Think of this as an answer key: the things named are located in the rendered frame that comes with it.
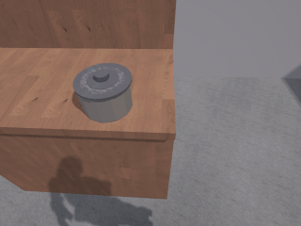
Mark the knob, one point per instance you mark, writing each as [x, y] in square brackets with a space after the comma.
[101, 75]

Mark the lid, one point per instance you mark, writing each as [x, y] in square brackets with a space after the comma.
[87, 87]

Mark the pot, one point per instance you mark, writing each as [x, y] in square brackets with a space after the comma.
[108, 110]

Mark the table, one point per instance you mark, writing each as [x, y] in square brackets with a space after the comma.
[47, 141]

